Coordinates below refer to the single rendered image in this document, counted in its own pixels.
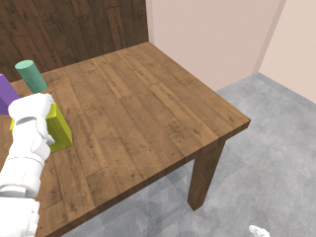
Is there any robot left forearm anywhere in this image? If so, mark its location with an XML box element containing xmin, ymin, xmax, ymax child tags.
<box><xmin>0</xmin><ymin>114</ymin><xmax>50</xmax><ymax>199</ymax></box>

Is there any left robot hand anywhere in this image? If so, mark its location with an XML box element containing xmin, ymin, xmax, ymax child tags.
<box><xmin>8</xmin><ymin>93</ymin><xmax>55</xmax><ymax>145</ymax></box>

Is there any right robot hand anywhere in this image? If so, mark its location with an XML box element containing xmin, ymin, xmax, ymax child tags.
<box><xmin>249</xmin><ymin>225</ymin><xmax>271</xmax><ymax>237</ymax></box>

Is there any robot left upper arm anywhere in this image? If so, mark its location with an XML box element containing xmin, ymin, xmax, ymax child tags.
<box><xmin>0</xmin><ymin>197</ymin><xmax>40</xmax><ymax>237</ymax></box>

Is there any table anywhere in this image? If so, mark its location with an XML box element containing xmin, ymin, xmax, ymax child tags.
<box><xmin>0</xmin><ymin>0</ymin><xmax>251</xmax><ymax>237</ymax></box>

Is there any sponge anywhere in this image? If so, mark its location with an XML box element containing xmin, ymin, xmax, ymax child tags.
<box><xmin>10</xmin><ymin>103</ymin><xmax>73</xmax><ymax>153</ymax></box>

